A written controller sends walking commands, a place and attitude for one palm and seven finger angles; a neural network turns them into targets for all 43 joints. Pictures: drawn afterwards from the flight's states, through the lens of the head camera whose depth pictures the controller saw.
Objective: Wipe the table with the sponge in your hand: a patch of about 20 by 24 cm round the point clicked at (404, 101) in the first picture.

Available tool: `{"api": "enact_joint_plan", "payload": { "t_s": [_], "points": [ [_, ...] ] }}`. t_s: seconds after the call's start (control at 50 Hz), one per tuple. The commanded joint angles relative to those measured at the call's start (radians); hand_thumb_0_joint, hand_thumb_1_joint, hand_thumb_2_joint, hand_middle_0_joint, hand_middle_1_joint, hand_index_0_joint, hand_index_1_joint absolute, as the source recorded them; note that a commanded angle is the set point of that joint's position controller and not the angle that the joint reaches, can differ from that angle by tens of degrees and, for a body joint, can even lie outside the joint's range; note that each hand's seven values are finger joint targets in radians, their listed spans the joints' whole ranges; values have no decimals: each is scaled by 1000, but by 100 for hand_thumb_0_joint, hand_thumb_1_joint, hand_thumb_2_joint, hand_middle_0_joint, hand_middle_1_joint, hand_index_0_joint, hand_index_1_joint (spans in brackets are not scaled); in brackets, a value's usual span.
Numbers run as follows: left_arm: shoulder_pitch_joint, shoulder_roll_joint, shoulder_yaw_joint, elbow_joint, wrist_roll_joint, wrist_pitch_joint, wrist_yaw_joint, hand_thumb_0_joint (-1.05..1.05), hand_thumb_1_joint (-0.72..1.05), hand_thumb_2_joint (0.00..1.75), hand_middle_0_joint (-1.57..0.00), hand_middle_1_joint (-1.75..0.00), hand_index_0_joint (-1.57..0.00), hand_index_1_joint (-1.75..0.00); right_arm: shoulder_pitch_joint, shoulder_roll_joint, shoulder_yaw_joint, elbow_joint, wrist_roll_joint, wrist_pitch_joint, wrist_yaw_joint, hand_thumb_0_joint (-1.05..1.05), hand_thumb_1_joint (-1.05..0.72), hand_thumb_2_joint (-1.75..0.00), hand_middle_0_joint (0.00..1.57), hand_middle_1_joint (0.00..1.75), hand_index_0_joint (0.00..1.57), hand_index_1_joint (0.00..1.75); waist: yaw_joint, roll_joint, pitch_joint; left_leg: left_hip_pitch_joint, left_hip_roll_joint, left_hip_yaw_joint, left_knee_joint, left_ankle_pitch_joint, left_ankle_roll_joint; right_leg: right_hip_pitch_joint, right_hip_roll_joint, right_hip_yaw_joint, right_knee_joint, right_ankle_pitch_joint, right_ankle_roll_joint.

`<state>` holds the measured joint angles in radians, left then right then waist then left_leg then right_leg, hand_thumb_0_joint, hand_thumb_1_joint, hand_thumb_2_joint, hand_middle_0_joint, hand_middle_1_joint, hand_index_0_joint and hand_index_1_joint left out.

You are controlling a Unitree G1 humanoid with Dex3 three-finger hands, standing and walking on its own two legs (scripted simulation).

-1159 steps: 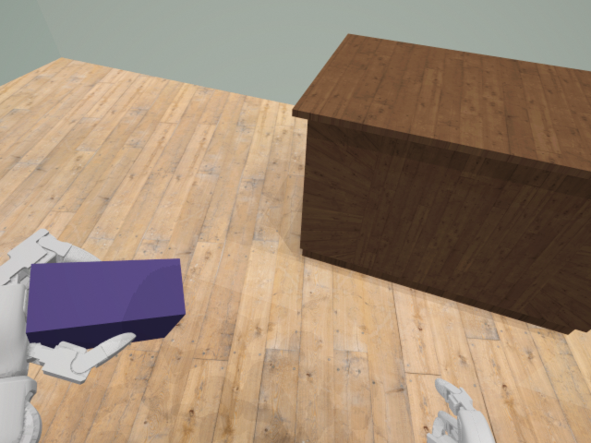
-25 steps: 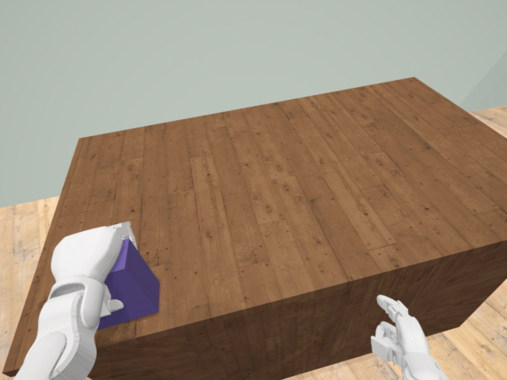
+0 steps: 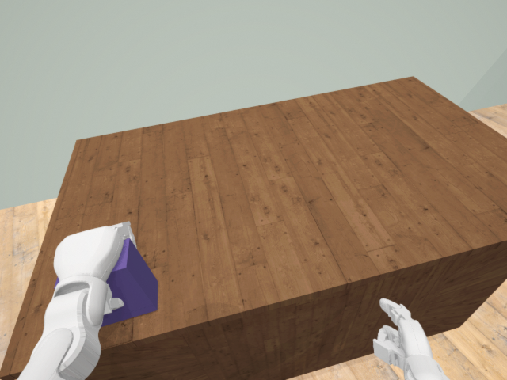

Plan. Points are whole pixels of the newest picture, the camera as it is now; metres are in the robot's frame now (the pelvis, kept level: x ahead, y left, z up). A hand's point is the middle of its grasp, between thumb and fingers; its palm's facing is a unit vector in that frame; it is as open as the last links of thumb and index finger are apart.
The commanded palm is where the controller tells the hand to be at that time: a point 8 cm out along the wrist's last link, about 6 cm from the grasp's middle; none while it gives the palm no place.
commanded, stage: wipe forward along the first lane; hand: left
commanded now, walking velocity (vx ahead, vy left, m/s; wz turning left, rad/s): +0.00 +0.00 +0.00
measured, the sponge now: (118, 291) +0.23 +0.28 +0.01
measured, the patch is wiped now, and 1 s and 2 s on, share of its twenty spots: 0.00 0.20 0.30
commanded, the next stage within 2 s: slide across to the middle lane in 1.50 s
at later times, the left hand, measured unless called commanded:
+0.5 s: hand (111, 244) +0.29 +0.31 +0.06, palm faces -0.06 -0.03 -1.00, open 10.1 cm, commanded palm +0.27 +0.30 +0.10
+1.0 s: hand (110, 222) +0.33 +0.33 +0.06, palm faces -0.09 -0.01 -1.00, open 10.1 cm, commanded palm +0.31 +0.32 +0.10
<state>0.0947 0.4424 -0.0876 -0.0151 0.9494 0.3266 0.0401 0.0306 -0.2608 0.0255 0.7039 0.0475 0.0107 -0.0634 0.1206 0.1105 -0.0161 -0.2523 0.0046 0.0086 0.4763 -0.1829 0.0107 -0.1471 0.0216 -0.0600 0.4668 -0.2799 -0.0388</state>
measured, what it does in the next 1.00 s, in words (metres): stands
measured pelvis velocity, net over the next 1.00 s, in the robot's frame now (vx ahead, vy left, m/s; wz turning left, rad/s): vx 0.00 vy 0.01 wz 0.01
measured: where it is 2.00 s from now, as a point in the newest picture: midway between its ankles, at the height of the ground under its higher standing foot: outside the picture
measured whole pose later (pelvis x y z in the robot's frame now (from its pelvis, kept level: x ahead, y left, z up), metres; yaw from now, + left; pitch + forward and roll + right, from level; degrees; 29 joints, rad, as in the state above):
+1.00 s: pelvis +0.00 +0.01 -0.01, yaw +0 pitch +4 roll -1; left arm -0.35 0.53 -0.02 0.54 0.98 0.20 0.05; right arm 0.16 -0.29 -0.01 0.72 0.09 0.07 -0.07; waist 0.05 0.09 -0.07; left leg -0.43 0.00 0.00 0.56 -0.21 0.02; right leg -0.31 0.02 -0.07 0.53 -0.29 -0.03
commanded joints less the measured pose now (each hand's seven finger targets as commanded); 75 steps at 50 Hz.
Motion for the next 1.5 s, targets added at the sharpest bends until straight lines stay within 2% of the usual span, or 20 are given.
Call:
{"api": "enact_joint_plan", "payload": {
  "t_s": [0.0, 0.04, 0.2, 0.28, 0.36, 0.4, 0.52, 0.6, 0.76, 0.8, 0.84, 0.9, 0.92, 1.0, 1.08, 1.2, 1.22, 1.3, 1.38, 1.48],
  "points": [
    [-254, 244, 162, -87, 3, -13, 36, 0, 10, 130, -120, -160, -120, -160, -199, -111, -36, -158, 1, -45, -16, 0, -90, -90, 20, 30, 20, 30, -21, -102, -124, 127, -33, -71, -32, 77, 30, -106, 4, 136, -115, 119, -31],
    [-238, 177, 110, -78, 2, -21, 30, 0, 10, 130, -120, -160, -120, -160, -191, -97, -35, -169, 4, -52, -15, 0, -90, -90, 20, 30, 20, 30, -19, -97, -145, 132, -37, -70, -25, 96, 33, -104, 0, 116, -107, 135, -26],
    [-363, 235, 137, 66, 8, -39, 24, 0, 10, 130, -120, -160, -120, -160, -154, -120, -43, -144, 11, -45, -25, 0, -90, -90, 20, 30, 20, 30, -38, -117, -132, 87, -41, -63, -15, 51, 33, -132, 3, 122, -99, 117, -26],
    [-350, 183, 92, 122, 8, -43, 14, 0, 10, 130, -120, -160, -120, -160, -132, -118, -44, -152, 14, -37, -20, 0, -90, -90, 20, 30, 20, 30, -45, -128, -149, 61, -46, -54, 2, 75, 36, -125, -5, 105, -84, 174, -17],
    [-387, 255, 146, 226, 10, -47, 12, 0, 10, 130, -120, -160, -120, -160, -104, -134, -47, -136, 18, -27, -25, 0, -90, -90, 20, 30, 20, 30, -48, -176, -143, 26, -49, -53, 17, 53, 38, -133, -3, 117, -83, 169, -14],
    [-413, 283, 167, 227, 7, -61, 15, 0, 10, 130, -120, -160, -120, -160, -97, -140, -55, -132, 21, -24, -27, 0, -90, -90, 20, 30, 20, 30, -50, -138, -138, 19, -48, -47, 20, 46, 39, -139, -2, 128, -77, 169, -18],
    [-473, 242, 116, 304, 14, -75, 5, 0, 10, 130, -120, -160, -120, -160, -59, -140, -58, -141, 27, -13, -24, 0, -90, -90, 20, 30, 20, 30, -62, -139, -161, -3, -51, -42, 33, 34, 44, -155, -2, 101, -70, 153, -14],
    [-521, 336, 190, 336, 5, -99, 11, 0, 10, 130, -120, -160, -120, -160, -38, -155, -66, -127, 29, -8, -27, 0, -90, -90, 20, 30, 20, 30, -68, -145, -172, -23, -44, -41, 37, 27, 44, -147, -4, 121, -63, 164, -14],
    [-554, 293, 148, 412, 22, -117, 14, 0, 10, 130, -120, -160, -120, -160, -8, -151, -68, -136, 34, 3, -18, 0, -90, -90, 20, 30, 20, 30, -68, -148, -209, -21, -40, -43, 39, 43, 47, -163, -5, 93, -58, 161, -12],
    [-585, 355, 197, 417, 15, -123, 19, 0, 10, 130, -120, -160, -120, -160, -4, -162, -71, -126, 34, 9, -21, 0, -90, -90, 20, 30, 20, 30, -70, -135, -203, -30, -39, -44, 35, 37, 46, -159, -2, 99, -56, 158, -15],
    [-622, 291, 136, 441, 25, -124, 18, 0, 10, 130, -120, -160, -120, -160, 7, -151, -68, -130, 38, 10, -19, 0, -90, -90, 20, 30, 20, 30, -84, -141, -192, -27, -37, -43, 33, 32, 47, -187, -2, 77, -61, 134, -11],
    [-664, 338, 169, 471, 31, -128, 25, 0, 10, 130, -120, -160, -120, -160, 13, -160, -73, -117, 38, 12, -19, 0, -90, -90, 20, 30, 20, 30, -83, -122, -190, -21, -32, -51, 27, 23, 47, -206, 3, 79, -65, 105, -17],
    [-696, 279, 108, 474, 37, -130, 23, 0, 10, 130, -120, -160, -120, -160, 22, -153, -69, -124, 37, 15, -19, 0, -90, -90, 20, 30, 20, 30, -94, -114, -202, -17, -33, -48, 27, 17, 49, -214, 4, 63, -63, 94, -14],
    [-703, 323, 156, 500, 43, -137, 31, 0, 10, 130, -120, -160, -120, -160, 31, -162, -77, -114, 37, 20, -14, 0, -90, -90, 20, 30, 20, 30, -84, -118, -238, 5, -25, -57, 29, 54, 46, -209, 6, 66, -54, 129, -22],
    [-725, 263, 101, 535, 47, -133, 36, 0, 10, 130, -120, -160, -120, -160, 37, -154, -73, -124, 39, 28, -8, 0, -90, -90, 20, 30, 20, 30, -96, -131, -224, 1, -20, -57, 29, 53, 45, -236, 6, 52, -55, 117, -17],
    [-840, 325, 134, 593, 67, -137, 46, 0, 10, 130, -120, -160, -120, -160, 60, -164, -74, -103, 38, 34, -11, 0, -90, -90, 20, 30, 20, 30, -107, -109, -230, 2, -18, -72, 24, 45, 42, -258, 9, 44, -45, 103, -25],
    [-849, 267, 75, 603, 70, -137, 43, 0, 10, 130, -120, -160, -120, -160, 70, -156, -73, -113, 37, 35, -11, 0, -90, -90, 20, 30, 20, 30, -114, -98, -237, 6, -21, -69, 27, 39, 44, -264, 10, 34, -45, 89, -22],
    [-904, 336, 129, 645, 75, -148, 46, 0, 10, 130, -120, -160, -120, -160, 86, -165, -77, -97, 39, 38, -11, 0, -90, -90, 20, 30, 20, 30, -114, -99, -266, 8, -16, -75, 32, 48, 42, -261, 9, 43, -40, 103, -26],
    [-913, 295, 88, 682, 81, -158, 45, 0, 10, 130, -120, -160, -120, -160, 100, -160, -76, -106, 38, 46, -4, 0, -90, -90, 20, 30, 20, 30, -121, -118, -280, 3, -14, -69, 45, 76, 43, -263, 7, 39, -38, 131, -20],
    [-948, 362, 128, 738, 87, -167, 47, 0, 10, 130, -120, -160, -120, -160, 120, -169, -75, -98, 38, 59, -4, 0, -90, -90, 20, 30, 20, 30, -128, -125, -266, -31, -15, -65, 46, 77, 46, -258, 6, 41, -39, 137, -17]
  ]
}}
